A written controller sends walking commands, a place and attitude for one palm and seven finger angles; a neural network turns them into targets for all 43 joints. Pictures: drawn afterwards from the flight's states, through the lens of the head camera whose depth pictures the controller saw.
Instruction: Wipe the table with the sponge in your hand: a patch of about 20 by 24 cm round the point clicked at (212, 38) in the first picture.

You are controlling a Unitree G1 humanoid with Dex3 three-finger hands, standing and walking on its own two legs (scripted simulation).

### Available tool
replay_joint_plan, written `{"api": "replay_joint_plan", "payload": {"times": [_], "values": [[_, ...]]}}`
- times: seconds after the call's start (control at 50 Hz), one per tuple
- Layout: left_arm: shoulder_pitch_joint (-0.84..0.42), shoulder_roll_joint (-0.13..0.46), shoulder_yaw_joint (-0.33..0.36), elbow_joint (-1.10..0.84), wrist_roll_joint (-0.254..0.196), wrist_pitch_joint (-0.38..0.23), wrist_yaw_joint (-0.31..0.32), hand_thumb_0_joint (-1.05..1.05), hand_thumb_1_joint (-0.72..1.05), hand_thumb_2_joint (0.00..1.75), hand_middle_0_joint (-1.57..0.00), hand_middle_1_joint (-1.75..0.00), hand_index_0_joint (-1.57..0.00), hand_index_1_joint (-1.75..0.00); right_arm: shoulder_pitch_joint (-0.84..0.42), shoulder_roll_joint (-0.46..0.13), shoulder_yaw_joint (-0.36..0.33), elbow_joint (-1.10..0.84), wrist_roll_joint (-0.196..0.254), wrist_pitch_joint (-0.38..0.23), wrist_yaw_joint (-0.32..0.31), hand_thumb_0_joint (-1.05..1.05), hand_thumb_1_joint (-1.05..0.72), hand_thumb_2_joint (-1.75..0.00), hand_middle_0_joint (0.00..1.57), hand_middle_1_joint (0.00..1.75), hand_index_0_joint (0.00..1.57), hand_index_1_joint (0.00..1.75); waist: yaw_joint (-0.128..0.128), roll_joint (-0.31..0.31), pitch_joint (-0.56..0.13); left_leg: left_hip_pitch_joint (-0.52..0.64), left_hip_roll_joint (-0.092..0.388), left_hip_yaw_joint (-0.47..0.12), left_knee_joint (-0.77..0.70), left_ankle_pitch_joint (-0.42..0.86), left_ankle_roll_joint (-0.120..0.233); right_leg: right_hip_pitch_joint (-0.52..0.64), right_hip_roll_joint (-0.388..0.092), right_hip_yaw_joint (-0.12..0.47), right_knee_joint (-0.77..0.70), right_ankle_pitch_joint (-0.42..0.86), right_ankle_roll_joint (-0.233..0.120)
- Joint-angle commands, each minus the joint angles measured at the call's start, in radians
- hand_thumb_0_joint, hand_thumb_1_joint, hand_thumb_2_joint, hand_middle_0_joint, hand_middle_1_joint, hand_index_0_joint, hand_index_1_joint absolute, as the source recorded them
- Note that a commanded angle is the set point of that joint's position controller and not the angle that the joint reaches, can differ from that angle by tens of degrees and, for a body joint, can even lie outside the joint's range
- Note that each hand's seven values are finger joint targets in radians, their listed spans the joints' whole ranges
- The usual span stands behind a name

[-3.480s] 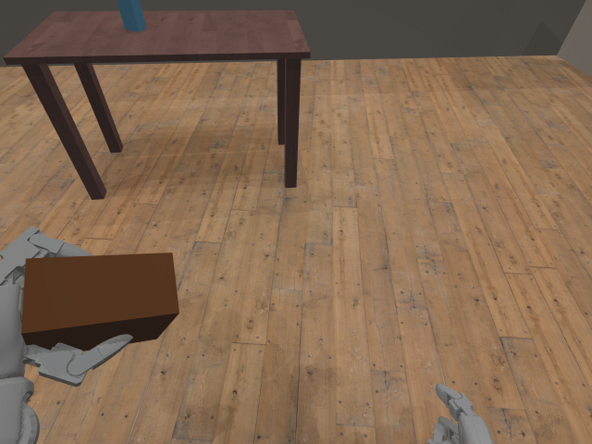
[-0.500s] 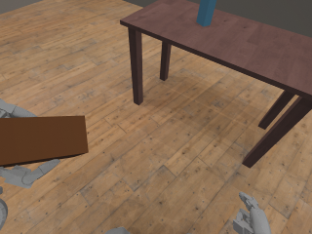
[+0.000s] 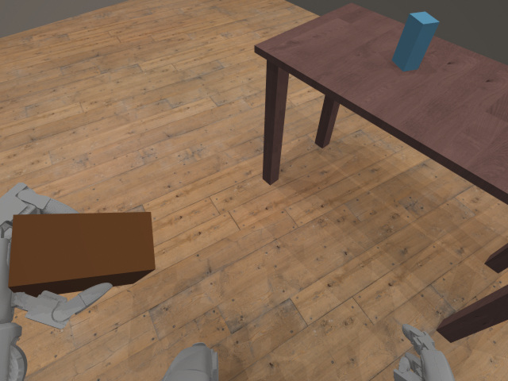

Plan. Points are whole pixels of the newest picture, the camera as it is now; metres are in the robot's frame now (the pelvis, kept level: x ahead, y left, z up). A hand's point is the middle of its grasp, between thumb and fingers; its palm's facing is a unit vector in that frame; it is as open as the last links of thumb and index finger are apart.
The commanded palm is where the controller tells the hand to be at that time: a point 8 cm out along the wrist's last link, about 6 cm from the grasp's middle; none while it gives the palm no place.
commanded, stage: walk to a spot facing it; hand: left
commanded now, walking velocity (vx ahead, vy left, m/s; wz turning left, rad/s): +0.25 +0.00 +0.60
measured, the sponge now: (105, 254) +0.23 +0.19 +0.14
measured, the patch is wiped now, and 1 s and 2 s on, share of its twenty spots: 0.00 0.00 0.00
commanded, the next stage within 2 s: none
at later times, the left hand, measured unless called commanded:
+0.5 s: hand (10, 233) +0.23 +0.27 +0.19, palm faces +0.63 -0.64 -0.44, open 10.6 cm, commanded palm +0.19 +0.29 +0.18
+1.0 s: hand out of the picture +0.20 +0.28 +0.17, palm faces +0.75 -0.49 -0.44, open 10.6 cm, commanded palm +0.12 +0.28 +0.18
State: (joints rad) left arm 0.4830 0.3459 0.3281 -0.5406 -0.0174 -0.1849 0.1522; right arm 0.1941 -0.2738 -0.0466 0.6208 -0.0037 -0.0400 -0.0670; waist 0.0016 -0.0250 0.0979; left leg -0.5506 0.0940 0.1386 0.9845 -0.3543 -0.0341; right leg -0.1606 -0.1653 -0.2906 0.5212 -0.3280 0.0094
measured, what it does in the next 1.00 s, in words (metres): walks ahead, turning left: left foot, then right foot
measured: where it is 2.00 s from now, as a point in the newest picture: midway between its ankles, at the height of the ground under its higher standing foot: outside the picture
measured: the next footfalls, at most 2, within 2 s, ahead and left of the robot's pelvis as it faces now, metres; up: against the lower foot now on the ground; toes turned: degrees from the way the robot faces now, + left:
left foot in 0.12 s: +0.16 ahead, +0.13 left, +0.00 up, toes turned +13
right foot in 0.54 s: +0.20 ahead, -0.13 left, +0.00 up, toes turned +10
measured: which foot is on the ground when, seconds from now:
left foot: up 0.00-0.10, down 0.12-0.54, up 0.56-0.88, down 0.90-1.00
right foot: down 0.00-0.12, up 0.14-0.52, down 0.54-0.90, up 0.92-1.00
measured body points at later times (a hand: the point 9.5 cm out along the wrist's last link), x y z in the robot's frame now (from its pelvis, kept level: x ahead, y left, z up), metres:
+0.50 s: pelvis +0.10 -0.02 +0.00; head +0.12 -0.02 +0.45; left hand +0.19 +0.30 +0.21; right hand +0.31 -0.16 -0.11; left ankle +0.12 +0.12 -0.74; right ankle +0.15 -0.15 -0.71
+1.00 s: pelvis +0.14 -0.04 -0.01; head +0.17 -0.01 +0.44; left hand +0.16 +0.30 +0.20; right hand +0.42 -0.15 -0.09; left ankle +0.11 +0.07 -0.74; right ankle +0.18 -0.15 -0.67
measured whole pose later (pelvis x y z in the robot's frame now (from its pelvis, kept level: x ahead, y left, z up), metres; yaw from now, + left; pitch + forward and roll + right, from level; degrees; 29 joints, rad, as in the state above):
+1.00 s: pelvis +0.14 -0.04 -0.01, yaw +33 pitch +0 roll +0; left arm 0.46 0.44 0.40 -0.59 -0.04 -0.18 0.16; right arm 0.16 -0.19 -0.03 0.56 0.01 -0.06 -0.05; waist -0.03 -0.04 0.09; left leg -0.33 0.03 0.10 0.60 -0.27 0.03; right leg -0.48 -0.10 -0.10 1.13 -0.57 0.08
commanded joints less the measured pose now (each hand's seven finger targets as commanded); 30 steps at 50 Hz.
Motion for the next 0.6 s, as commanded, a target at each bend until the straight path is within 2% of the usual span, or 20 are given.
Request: {"api": "replay_joint_plan", "payload": {"times": [0.0,0.04,0.06,0.08,0.1,0.12,0.14,0.18,0.2,0.26,0.32,0.4,0.44,0.46,0.48,0.5,0.52,0.54,0.56,0.58], "values": [[0.012,0.213,0.205,-0.284,-0.021,-0.066,0.058,0.00,0.10,1.30,-1.20,-1.60,-1.20,-1.60,-0.077,0.002,-0.014,-0.220,0.002,-0.049,0.007,0.00,-0.90,-0.90,0.20,0.30,0.20,0.30,0.047,-0.153,-0.193,0.053,-0.022,0.083,-0.276,-0.012,0.014,0.178,-0.236,0.115,-0.076,0.633,-0.115],[-0.020,0.216,0.206,-0.311,-0.022,-0.067,0.067,0.00,0.10,1.30,-1.20,-1.60,-1.20,-1.60,-0.041,-0.003,-0.020,-0.225,0.001,-0.047,0.005,0.00,-0.90,-0.90,0.20,0.30,0.20,0.30,0.008,-0.118,-0.248,0.219,-0.100,0.150,-0.403,0.073,0.015,0.121,-0.197,0.050,0.111,0.691,-0.077],[-0.042,0.215,0.199,-0.317,-0.024,-0.071,0.069,0.00,0.10,1.30,-1.20,-1.60,-1.20,-1.60,-0.020,-0.015,-0.032,-0.223,0.003,-0.046,-0.002,0.00,-0.90,-0.90,0.20,0.30,0.20,0.30,-0.028,-0.046,-0.302,0.387,-0.125,0.152,-0.486,0.139,0.029,0.039,-0.169,0.023,0.308,0.669,-0.038],[-0.047,0.214,0.202,-0.319,-0.024,-0.089,0.069,0.00,0.10,1.30,-1.20,-1.60,-1.20,-1.60,-0.019,-0.030,-0.039,-0.226,0.007,-0.047,-0.005,0.00,-0.90,-0.90,0.20,0.30,0.20,0.30,-0.041,0.144,-0.349,0.607,-0.024,-0.023,-0.516,0.218,0.092,-0.164,-0.103,0.030,0.564,0.396,0.009],[-0.045,0.181,0.167,-0.340,-0.034,-0.106,0.062,0.00,0.10,1.30,-1.20,-1.60,-1.20,-1.60,-0.032,-0.061,-0.044,-0.232,0.009,-0.058,0.006,0.00,-0.90,-0.90,0.20,0.30,0.20,0.30,-0.028,0.402,-0.342,0.690,0.276,-0.516,-0.550,0.651,0.242,-0.407,0.070,0.099,0.808,-0.288,0.063],[-0.133,0.249,0.198,-0.337,-0.016,-0.121,0.051,0.00,0.10,1.30,-1.20,-1.60,-1.20,-1.60,-0.024,-0.069,-0.037,-0.224,0.015,-0.078,0.031,0.00,-0.90,-0.90,0.20,0.30,0.20,0.30,-0.031,0.308,-0.310,0.647,0.367,-0.716,-0.587,0.712,0.319,-0.507,0.072,0.232,0.897,-0.360,0.041],[-0.079,0.282,0.249,-0.257,-0.009,-0.106,0.034,0.00,0.10,1.30,-1.20,-1.60,-1.20,-1.60,-0.043,-0.081,-0.050,-0.201,0.027,-0.075,0.028,0.00,-0.90,-0.90,0.20,0.30,0.20,0.30,-0.017,0.249,-0.290,0.598,0.360,-0.668,-0.586,0.566,0.327,-0.558,0.039,0.293,0.916,-0.298,0.051],[-0.063,0.270,0.252,-0.343,-0.018,-0.101,0.019,0.00,0.10,1.30,-1.20,-1.60,-1.20,-1.60,-0.061,-0.064,-0.051,-0.203,0.031,-0.069,0.034,0.00,-0.90,-0.90,0.20,0.30,0.20,0.30,-0.017,0.250,-0.275,0.475,0.294,-0.565,-0.618,0.345,0.311,-0.555,0.023,0.293,0.888,-0.201,0.063],[-0.036,0.269,0.258,-0.375,-0.016,-0.104,0.017,0.00,0.10,1.30,-1.20,-1.60,-1.20,-1.60,-0.074,-0.057,-0.047,-0.198,0.030,-0.074,0.033,0.00,-0.90,-0.90,0.20,0.30,0.20,0.30,0.000,0.282,-0.267,0.435,0.239,-0.475,-0.620,0.311,0.277,-0.532,0.020,0.275,0.810,-0.165,0.063],[0.059,0.198,0.216,-0.388,-0.046,-0.095,0.008,0.00,0.10,1.30,-1.20,-1.60,-1.20,-1.60,-0.057,-0.034,-0.021,-0.182,0.027,-0.097,0.036,0.00,-0.90,-0.90,0.20,0.30,0.20,0.30,0.000,0.289,-0.259,0.303,0.168,-0.352,-0.667,0.214,0.217,-0.387,0.053,0.218,0.610,-0.064,0.073],[0.039,0.161,0.177,-0.314,-0.048,-0.075,0.003,0.00,0.10,1.30,-1.20,-1.60,-1.20,-1.60,-0.051,-0.036,-0.005,-0.171,0.020,-0.111,0.023,0.00,-0.90,-0.90,0.20,0.30,0.20,0.30,-0.007,0.284,-0.215,0.225,0.152,-0.330,-0.720,0.084,0.195,-0.272,0.081,0.177,0.436,-0.045,0.081],[-0.072,0.136,0.130,-0.193,-0.037,-0.043,-0.001,0.00,0.10,1.30,-1.20,-1.60,-1.20,-1.60,-0.042,-0.042,0.005,-0.152,0.017,-0.115,-0.006,0.00,-0.90,-0.90,0.20,0.30,0.20,0.30,-0.006,0.247,-0.168,0.238,0.147,-0.354,-0.719,-0.061,0.200,-0.208,0.124,0.148,0.247,-0.095,0.086],[-0.120,0.120,0.098,-0.146,-0.026,-0.027,-0.004,0.00,0.10,1.30,-1.20,-1.60,-1.20,-1.60,-0.056,-0.038,0.014,-0.140,0.011,-0.114,-0.011,0.00,-0.90,-0.90,0.20,0.30,0.20,0.30,0.007,0.251,-0.152,0.220,0.134,-0.373,-0.670,-0.075,0.194,-0.127,0.154,0.135,0.121,-0.120,0.084],[-0.137,0.123,0.090,-0.130,-0.024,-0.016,-0.005,0.00,0.10,1.30,-1.20,-1.60,-1.20,-1.60,-0.068,-0.033,0.020,-0.139,0.011,-0.110,-0.013,0.00,-0.90,-0.90,0.20,0.30,0.20,0.30,0.022,0.223,-0.151,0.183,0.121,-0.369,-0.613,-0.064,0.180,-0.048,0.162,0.138,0.017,-0.105,0.077],[-0.164,0.118,0.074,-0.133,-0.017,-0.007,-0.006,0.00,0.10,1.30,-1.20,-1.60,-1.20,-1.60,-0.071,-0.026,0.025,-0.140,0.012,-0.105,-0.012,0.00,-0.90,-0.90,0.20,0.30,0.20,0.30,0.032,0.150,-0.149,0.110,0.073,-0.329,-0.510,-0.054,0.147,0.048,0.128,0.179,-0.119,-0.060,0.055],[-0.199,0.169,0.091,-0.149,0.000,0.003,-0.002,0.00,0.10,1.30,-1.20,-1.60,-1.20,-1.60,-0.062,0.000,0.030,-0.141,0.015,-0.100,-0.010,0.00,-0.90,-0.90,0.20,0.30,0.20,0.30,0.035,-0.057,-0.162,-0.010,-0.025,-0.214,-0.282,-0.147,0.089,0.129,-0.053,0.369,-0.273,-0.087,-0.010],[-0.234,0.231,0.109,-0.166,-0.008,0.012,0.008,0.00,0.10,1.30,-1.20,-1.60,-1.20,-1.60,-0.102,0.011,0.033,-0.156,0.009,-0.098,-0.015,0.00,-0.90,-0.90,0.20,0.30,0.20,0.30,0.034,-0.290,-0.136,-0.168,-0.129,-0.106,0.072,-0.265,0.022,0.130,-0.322,0.723,-0.319,-0.006,-0.124],[-0.281,0.245,0.126,-0.208,-0.020,0.007,0.026,0.00,0.10,1.30,-1.20,-1.60,-1.20,-1.60,-0.114,-0.024,0.027,-0.151,-0.012,-0.111,-0.015,0.00,-0.90,-0.90,0.20,0.30,0.20,0.30,0.031,-0.191,-0.144,-0.151,-0.084,-0.174,0.248,-0.177,0.006,0.043,-0.377,0.706,-0.313,0.070,-0.160],[-0.214,0.218,0.112,-0.185,-0.017,0.002,0.021,0.00,0.10,1.30,-1.20,-1.60,-1.20,-1.60,-0.100,-0.020,0.023,-0.135,-0.015,-0.105,-0.008,0.00,-0.90,-0.90,0.20,0.30,0.20,0.30,0.015,-0.143,-0.130,-0.138,-0.071,-0.178,0.332,-0.117,-0.010,0.014,-0.319,0.632,-0.285,0.161,-0.152],[-0.182,0.212,0.108,-0.203,-0.024,-0.009,0.015,0.00,0.10,1.30,-1.20,-1.60,-1.20,-1.60,-0.111,-0.018,0.019,-0.135,-0.009,-0.094,-0.006,0.00,-0.90,-0.90,0.20,0.30,0.20,0.30,0.012,-0.128,-0.097,-0.138,-0.052,-0.165,0.380,-0.078,-0.030,0.000,-0.277,0.509,-0.253,0.285,-0.137]]}}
